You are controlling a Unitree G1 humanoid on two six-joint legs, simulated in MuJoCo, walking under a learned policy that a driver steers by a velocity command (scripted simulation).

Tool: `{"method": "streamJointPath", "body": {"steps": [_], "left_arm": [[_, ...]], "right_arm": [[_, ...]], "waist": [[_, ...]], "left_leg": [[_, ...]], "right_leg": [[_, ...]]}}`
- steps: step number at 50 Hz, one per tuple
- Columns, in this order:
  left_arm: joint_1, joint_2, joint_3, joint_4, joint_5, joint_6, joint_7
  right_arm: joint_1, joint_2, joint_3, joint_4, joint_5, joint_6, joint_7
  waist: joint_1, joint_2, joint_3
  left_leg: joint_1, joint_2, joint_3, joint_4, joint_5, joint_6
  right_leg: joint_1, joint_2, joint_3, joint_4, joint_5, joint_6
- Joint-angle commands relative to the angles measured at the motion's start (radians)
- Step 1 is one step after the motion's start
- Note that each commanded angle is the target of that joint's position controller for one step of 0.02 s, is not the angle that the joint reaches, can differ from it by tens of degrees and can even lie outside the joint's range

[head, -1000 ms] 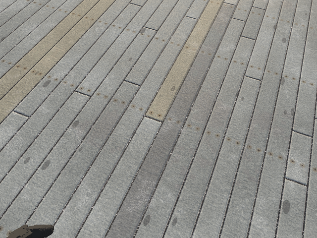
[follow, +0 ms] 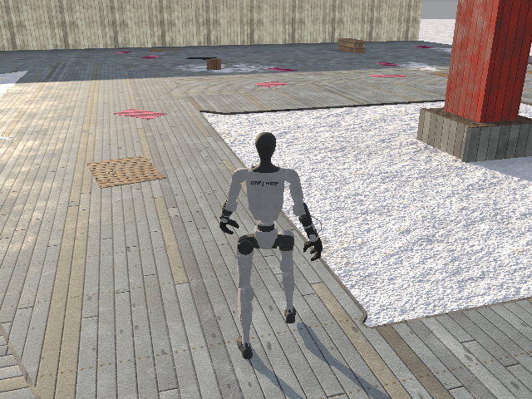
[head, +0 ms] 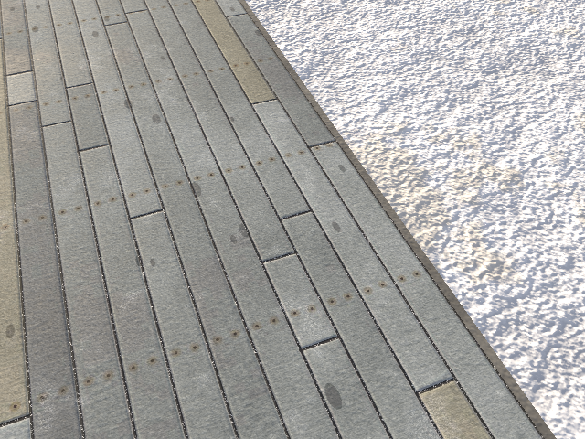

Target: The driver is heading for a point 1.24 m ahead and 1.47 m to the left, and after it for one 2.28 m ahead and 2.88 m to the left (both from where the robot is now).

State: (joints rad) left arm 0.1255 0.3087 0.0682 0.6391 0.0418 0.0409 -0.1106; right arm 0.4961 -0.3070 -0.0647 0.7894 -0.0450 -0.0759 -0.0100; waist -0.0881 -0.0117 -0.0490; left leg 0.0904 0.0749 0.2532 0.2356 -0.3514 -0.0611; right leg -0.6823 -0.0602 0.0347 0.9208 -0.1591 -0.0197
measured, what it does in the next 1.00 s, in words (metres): walks ahead, turning left: right foot, then left foot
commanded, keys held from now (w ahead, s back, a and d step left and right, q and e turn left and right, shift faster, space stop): w+q+shift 0.22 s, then q+shift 0.78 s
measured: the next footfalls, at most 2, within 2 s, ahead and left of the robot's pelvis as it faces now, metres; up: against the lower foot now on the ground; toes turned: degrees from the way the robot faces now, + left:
right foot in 0.10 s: +0.20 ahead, -0.16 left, +0.00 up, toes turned -2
left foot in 0.50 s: +0.54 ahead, +0.03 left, +0.00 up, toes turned +20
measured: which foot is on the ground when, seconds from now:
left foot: down 0.00-0.10, up 0.12-0.48, down 0.50-0.94, up 0.96-1.00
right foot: up 0.00-0.08, down 0.10-0.50, up 0.52-0.94, down 0.96-1.00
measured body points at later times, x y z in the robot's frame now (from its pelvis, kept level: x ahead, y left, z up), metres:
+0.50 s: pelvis +0.35 -0.05 -0.02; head +0.38 -0.04 +0.43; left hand +0.31 +0.24 -0.14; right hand +0.59 -0.26 -0.11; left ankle +0.50 +0.02 -0.72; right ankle +0.17 -0.16 -0.71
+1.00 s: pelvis +0.55 -0.08 -0.01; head +0.57 -0.05 +0.44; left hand +0.48 +0.25 -0.09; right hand +0.90 -0.15 -0.07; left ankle +0.49 +0.01 -0.71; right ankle +0.70 -0.11 -0.74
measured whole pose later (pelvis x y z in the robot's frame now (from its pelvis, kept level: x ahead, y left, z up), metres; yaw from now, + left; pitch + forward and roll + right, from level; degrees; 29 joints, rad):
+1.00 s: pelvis +0.55 -0.08 -0.01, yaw +48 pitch +1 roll -1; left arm 0.09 0.30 0.07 0.67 0.02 -0.03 0.01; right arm 0.14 -0.36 -0.10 0.54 0.02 0.06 -0.03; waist -0.03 0.02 0.05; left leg -0.42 -0.21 -0.30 0.85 -0.48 0.01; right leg -0.38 0.07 0.12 0.50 -0.12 0.02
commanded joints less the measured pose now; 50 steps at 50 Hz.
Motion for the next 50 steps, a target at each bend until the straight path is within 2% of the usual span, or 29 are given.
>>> {"method": "streamJointPath", "body": {"steps": [1, 3, 4, 5, 6, 7, 9, 11, 14, 16, 17, 18, 20, 23, 24, 25, 26, 27, 28, 29, 30, 33, 36, 40, 46, 47, 48, 49, 50], "left_arm": [[-0.207, 0.055, -0.007, -0.118, 0.007, -0.042, -0.003], [-0.081, 0.069, 0.001, -0.082, 0.011, -0.057, 0.021], [0.161, 0.086, 0.017, -0.008, 0.009, -0.071, 0.038], [0.401, 0.167, 0.046, 0.058, 0.028, -0.079, 0.064], [0.454, 0.329, 0.07, 0.051, 0.036, -0.093, 0.091], [0.404, 0.294, 0.062, 0.03, 0.031, -0.097, 0.111], [0.256, 0.151, 0.019, 0.068, 0.018, -0.1, 0.106], [0.172, 0.074, -0.005, 0.068, -0.005, -0.109, 0.11], [0.191, 0.007, -0.024, 0.11, -0.017, -0.143, 0.105], [0.167, 0.001, -0.025, 0.118, -0.021, -0.154, 0.109], [0.072, 0.035, -0.006, 0.073, -0.043, -0.15, 0.138], [0.033, 0.049, -0.007, 0.06, -0.041, -0.141, 0.154], [0.071, 0.113, 0.007, 0.06, -0.035, -0.128, 0.19], [0.063, 0.207, 0.039, 0.043, -0.072, -0.106, 0.208], [0.02, 0.199, 0.041, 0.025, -0.084, -0.104, 0.196], [-0.027, 0.141, 0.027, 0.011, -0.099, -0.11, 0.169], [-0.006, -0.014, -0.015, -0.016, -0.061, -0.123, 0.13], [0.227, -0.032, -0.031, -0.034, -0.052, -0.137, 0.119], [0.2, 0.108, -0.018, -0.044, -0.047, -0.148, 0.114], [0.099, 0.153, -0.004, -0.073, -0.054, -0.15, 0.116], [0.036, 0.146, 0.003, -0.071, -0.032, -0.14, 0.126], [0.023, 0.145, 0.01, -0.075, -0.028, -0.106, 0.132], [-0.03, 0.049, -0.014, -0.074, -0.025, -0.098, 0.137], [-0.082, 0.051, -0.008, -0.069, -0.043, -0.076, 0.136], [-0.078, 0.096, 0.028, -0.044, -0.049, -0.107, 0.121], [-0.053, 0.113, 0.036, -0.032, -0.045, -0.109, 0.122], [-0.077, 0.165, 0.044, -0.056, -0.031, -0.096, 0.129], [-0.07, 0.186, 0.048, -0.056, 0.011, -0.085, 0.127], [-0.091, 0.143, 0.047, -0.07, 0.002, -0.084, 0.131]], "right_arm": [[-0.008, -0.139, -0.023, -0.002, 0.015, -0.001, -0.004], [0.001, -0.182, -0.026, 0.039, 0.027, 0.008, 0.003], [-0.041, -0.195, -0.024, 0.045, 0.034, 0.007, 0.01], [-0.074, -0.167, -0.011, 0.016, 0.036, -0.002, 0.022], [-0.085, 0.014, 0.027, -0.07, 0.051, -0.012, 0.043], [-0.186, -0.077, 0.0, -0.079, 0.063, -0.012, 0.03], [-0.152, -0.064, -0.004, -0.048, 0.06, -0.003, 0.035], [-0.074, -0.025, -0.001, 0.009, 0.031, 0.032, 0.054], [-0.131, 0.01, -0.002, 0.006, 0.031, 0.074, 0.065], [-0.212, 0.036, 0.008, -0.036, 0.027, 0.077, 0.068], [-0.201, 0.01, -0.005, -0.066, 0.126, 0.05, 0.05], [-0.238, 0.001, 0.002, -0.076, 0.132, 0.036, 0.05], [-0.311, 0.005, 0.003, -0.109, 0.082, 0.02, 0.067], [-0.129, -0.07, -0.033, -0.107, 0.083, 0.052, 0.083], [0.003, -0.148, -0.065, -0.091, 0.081, 0.07, 0.073], [0.13, -0.203, -0.091, -0.061, 0.074, 0.083, 0.049], [0.054, -0.216, -0.087, -0.062, 0.06, 0.079, 0.023], [-0.053, -0.255, -0.071, -0.147, -0.004, 0.041, 0.029], [-0.124, -0.249, -0.079, -0.216, 0.0, 0.027, 0.043], [-0.212, -0.213, -0.074, -0.248, 0.043, 0.022, 0.045], [-0.274, -0.15, -0.055, -0.252, 0.083, 0.024, 0.042], [-0.335, -0.156, -0.062, -0.275, 0.064, 0.036, 0.02], [-0.301, -0.187, -0.077, -0.26, 0.071, 0.071, -0.017], [-0.326, -0.184, -0.078, -0.276, 0.082, 0.119, -0.044], [-0.369, -0.14, -0.067, -0.31, 0.074, 0.128, -0.03], [-0.339, -0.104, -0.055, -0.31, 0.076, 0.129, -0.026], [-0.234, -0.038, -0.035, -0.295, 0.062, 0.13, -0.022], [-0.213, -0.119, -0.054, -0.334, 0.065, 0.12, -0.01], [-0.232, -0.207, -0.074, -0.313, 0.068, 0.116, -0.005]], "waist": [[0.019, 0.127, 0.236], [0.089, 0.142, 0.157], [0.229, 0.098, 0.038], [0.346, 0.004, -0.146], [0.302, -0.33, -0.283], [0.327, -0.146, -0.247], [0.174, -0.047, -0.001], [0.097, -0.139, 0.039], [0.057, -0.083, 0.144], [0.036, -0.095, 0.169], [0.04, -0.175, 0.152], [0.036, -0.135, 0.161], [0.06, -0.054, 0.146], [-0.037, -0.143, 0.001], [-0.11, -0.13, -0.061], [-0.173, -0.018, -0.091], [-0.081, 0.325, 0.029], [0.079, 0.346, -0.183], [0.03, 0.175, -0.328], [0.061, 0.03, -0.17], [0.101, -0.147, -0.057], [0.141, -0.055, 0.014], [0.114, -0.044, -0.066], [0.088, 0.077, -0.118], [0.093, 0.199, -0.06], [0.088, 0.127, -0.081], [0.025, -0.081, -0.125], [-0.006, -0.26, -0.09], [0.017, -0.216, -0.05]], "left_leg": [[-0.122, 0.249, -0.168, -0.215, 0.109, 0.205], [-0.134, 0.241, -0.148, -0.011, 0.691, 0.221], [-0.229, 0.196, -0.096, 0.265, 0.908, 0.21], [-0.491, 0.112, -0.096, 0.624, 0.645, 0.196], [-0.824, -0.067, -0.216, 1.006, -0.218, 0.168], [-0.873, -0.094, -0.407, 1.127, -0.093, 0.188], [-0.852, 0.021, -0.352, 1.07, 0.103, 0.18], [-0.774, 0.058, -0.312, 1.034, 0.162, 0.144], [-0.79, 0.051, -0.265, 1.046, 0.198, 0.111], [-0.787, 0.023, -0.202, 0.957, 0.273, 0.104], [-0.786, 0.029, -0.243, 0.863, 0.329, 0.094], [-0.735, 0.006, -0.201, 0.727, 0.376, 0.089], [-0.603, -0.077, -0.085, 0.504, 0.446, 0.087], [-0.358, -0.152, -0.071, 0.456, 0.393, 0.135], [-0.199, -0.154, -0.114, 0.452, 0.39, 0.177], [-0.009, -0.138, -0.179, 0.339, 0.521, 0.225], [0.043, -0.075, -0.341, 0.288, 0.936, 0.294], [0.223, 0.166, -0.845, 0.302, 1.079, 0.542], [0.221, 0.237, -1.021, 0.145, 0.687, 0.593], [0.077, 0.192, -0.996, 0.06, 0.388, 0.538], [-0.068, 0.129, -0.921, 0.013, 0.227, 0.442], [-0.318, 0.044, -0.758, 0.052, 0.585, 0.412], [-0.332, -0.034, -0.66, 0.138, 0.813, 0.346], [-0.344, -0.077, -0.682, 0.17, 0.522, 0.251], [-0.341, -0.101, -0.823, 0.272, 0.267, 0.185], [-0.396, -0.151, -0.776, 0.385, 0.02, 0.15], [-0.529, -0.257, -0.617, 0.625, -0.293, 0.105], [-0.687, -0.259, -0.517, 0.811, -0.341, 0.059], [-0.73, -0.166, -0.467, 0.935, -0.246, 0.017]], "right_leg": [[0.026, -0.001, -0.114, -0.234, -0.108, -0.059], [0.299, 0.096, -0.179, -0.3, -0.207, -0.096], [0.606, 0.136, -0.175, -0.369, -0.118, -0.106], [0.992, -0.006, 0.004, -0.375, -0.255, -0.103], [1.184, -0.363, 0.523, -0.568, -0.726, -0.101], [1.006, -0.389, 0.665, -0.702, -0.707, -0.061], [0.756, -0.306, 0.339, -0.678, -0.398, -0.034], [0.642, -0.218, 0.126, -0.714, -0.235, -0.001], [0.581, -0.19, -0.102, -0.701, 0.427, 0.026], [0.537, -0.159, -0.219, -0.706, 0.63, 0.01], [0.576, -0.115, -0.24, -0.716, 0.605, 0.019], [0.557, -0.094, -0.28, -0.722, 0.584, 0.022], [0.549, -0.095, -0.313, -0.633, 0.79, 0.032], [0.61, -0.148, -0.291, -0.384, 1.127, 0.044], [0.566, -0.152, -0.269, -0.211, 1.082, 0.044], [0.463, -0.095, -0.256, 0.084, 0.721, 0.06], [0.222, 0.125, -0.227, 0.456, -0.397, 0.092], [-0.002, 0.208, 0.018, 0.761, -0.539, 0.127], [-0.015, 0.179, 0.167, 0.767, -0.46, 0.102], [-0.048, 0.144, 0.17, 0.634, -0.393, 0.067], [-0.017, 0.1, 0.146, 0.516, -0.331, 0.05], [0.119, 0.075, 0.152, 0.305, -0.31, 0.096], [0.168, 0.119, 0.1, 0.05, -0.205, 0.139], [0.227, 0.152, 0.114, -0.114, -0.028, 0.144], [0.392, 0.132, 0.137, -0.498, 0.051, 0.087], [0.51, 0.037, 0.178, -0.588, 0.138, 0.041], [0.653, -0.196, 0.383, -0.566, 0.249, -0.061], [0.605, -0.338, 0.61, -0.618, 0.25, -0.21], [0.563, -0.331, 0.591, -0.633, 0.126, -0.241]]}}
Keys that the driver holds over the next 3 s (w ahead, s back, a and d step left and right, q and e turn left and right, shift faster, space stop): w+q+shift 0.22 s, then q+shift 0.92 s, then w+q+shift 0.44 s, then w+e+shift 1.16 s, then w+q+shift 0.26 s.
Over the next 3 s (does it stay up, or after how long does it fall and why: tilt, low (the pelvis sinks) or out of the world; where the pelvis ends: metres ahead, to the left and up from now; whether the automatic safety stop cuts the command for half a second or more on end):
stays up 1.04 1.11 -0.01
